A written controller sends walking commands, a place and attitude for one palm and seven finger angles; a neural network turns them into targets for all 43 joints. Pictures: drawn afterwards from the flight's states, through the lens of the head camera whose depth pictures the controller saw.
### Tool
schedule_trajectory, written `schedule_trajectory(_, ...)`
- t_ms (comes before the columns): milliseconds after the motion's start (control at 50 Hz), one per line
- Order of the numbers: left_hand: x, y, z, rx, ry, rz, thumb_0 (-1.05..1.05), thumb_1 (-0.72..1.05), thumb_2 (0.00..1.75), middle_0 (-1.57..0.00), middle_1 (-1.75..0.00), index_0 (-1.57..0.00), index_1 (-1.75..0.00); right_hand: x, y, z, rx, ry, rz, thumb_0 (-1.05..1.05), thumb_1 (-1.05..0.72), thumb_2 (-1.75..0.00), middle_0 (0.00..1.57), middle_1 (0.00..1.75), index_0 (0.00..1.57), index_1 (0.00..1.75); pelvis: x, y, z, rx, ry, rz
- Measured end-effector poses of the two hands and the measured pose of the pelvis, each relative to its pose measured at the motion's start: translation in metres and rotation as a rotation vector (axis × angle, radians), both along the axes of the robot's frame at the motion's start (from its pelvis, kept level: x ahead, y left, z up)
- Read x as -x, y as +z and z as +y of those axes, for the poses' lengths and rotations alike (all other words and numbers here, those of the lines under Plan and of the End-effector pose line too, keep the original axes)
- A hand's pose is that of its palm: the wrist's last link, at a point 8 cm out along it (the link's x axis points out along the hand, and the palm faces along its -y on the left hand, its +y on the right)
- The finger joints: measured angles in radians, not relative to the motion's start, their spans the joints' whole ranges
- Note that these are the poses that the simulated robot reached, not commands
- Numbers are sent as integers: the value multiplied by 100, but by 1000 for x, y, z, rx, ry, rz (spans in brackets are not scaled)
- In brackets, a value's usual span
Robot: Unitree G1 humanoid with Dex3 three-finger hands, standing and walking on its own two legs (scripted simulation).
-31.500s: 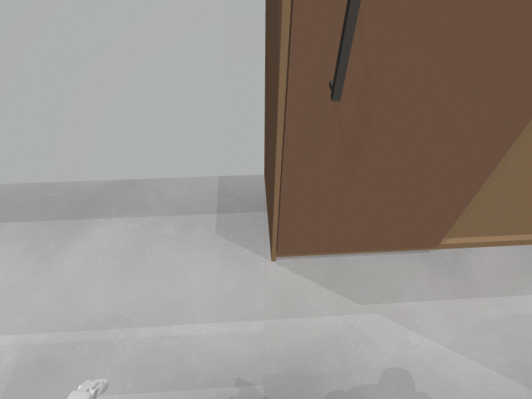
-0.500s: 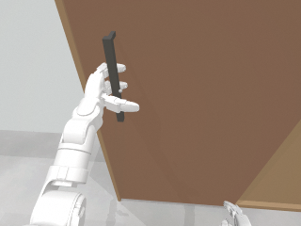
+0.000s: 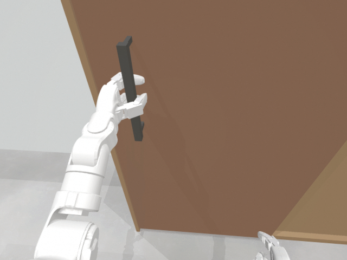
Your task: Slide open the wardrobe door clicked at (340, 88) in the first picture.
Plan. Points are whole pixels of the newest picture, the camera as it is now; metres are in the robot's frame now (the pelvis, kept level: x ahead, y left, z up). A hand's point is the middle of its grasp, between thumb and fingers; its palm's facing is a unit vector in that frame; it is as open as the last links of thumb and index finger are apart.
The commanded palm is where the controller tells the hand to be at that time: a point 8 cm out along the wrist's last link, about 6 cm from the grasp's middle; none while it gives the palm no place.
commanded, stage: grip the handle and tug to test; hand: left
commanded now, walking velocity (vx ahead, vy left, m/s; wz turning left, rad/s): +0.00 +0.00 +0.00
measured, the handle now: (134, 94) +0.45 +0.13 +0.19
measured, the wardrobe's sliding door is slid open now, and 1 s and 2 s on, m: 0.00 0.00 0.00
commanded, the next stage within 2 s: tug the door sideways, standing still in 0.78 s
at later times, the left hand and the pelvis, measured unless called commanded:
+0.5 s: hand (137, 104) +0.39 +0.11 +0.20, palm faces -0.01 -1.00 +0.02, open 5.6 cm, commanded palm +0.35 +0.17 +0.20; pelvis +0.01 -0.01 +0.00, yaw -1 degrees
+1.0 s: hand (137, 105) +0.38 +0.11 +0.20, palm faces -0.01 -1.00 +0.01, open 5.9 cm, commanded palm +0.36 +0.15 +0.20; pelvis +0.04 +0.00 +0.00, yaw -1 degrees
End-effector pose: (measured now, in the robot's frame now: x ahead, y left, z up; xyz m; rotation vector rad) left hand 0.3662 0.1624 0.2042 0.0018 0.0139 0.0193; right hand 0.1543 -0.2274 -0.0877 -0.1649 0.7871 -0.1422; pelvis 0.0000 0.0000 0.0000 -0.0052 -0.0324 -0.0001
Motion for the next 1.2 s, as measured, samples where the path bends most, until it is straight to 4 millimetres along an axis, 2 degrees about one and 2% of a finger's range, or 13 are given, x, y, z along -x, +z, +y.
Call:
schedule_trajectory(100,-2,0,1,6,-14,5,1,74,84,-37,-134,-39,-135,-1,1,-3,4,-3,2,1,-90,-89,20,30,20,30,-2,0,-2,-1,-2,3)
schedule_trajectory(640,-1,-2,1,23,-30,-17,1,76,78,-33,-137,-35,-133,-8,8,-17,0,-56,-27,1,-90,-89,20,30,20,30,-14,1,-5,-2,-39,12)
schedule_trajectory(860,1,-3,1,17,-46,-28,1,77,78,-29,-135,-30,-131,-26,12,-16,-13,-62,-44,1,-90,-89,20,30,20,30,-30,0,-3,-2,-55,25)
schedule_trajectory(1020,2,-2,0,14,-24,-18,1,76,81,-30,-134,-31,-132,-47,9,-9,5,-1,-23,1,-90,-89,20,30,20,30,-36,-2,0,4,-17,24)
schedule_trajectory(1200,2,0,-3,-5,26,-6,1,75,85,-32,-134,-33,-135,-61,6,18,-19,85,-28,1,-90,-89,20,30,20,30,-27,-3,3,1,22,21)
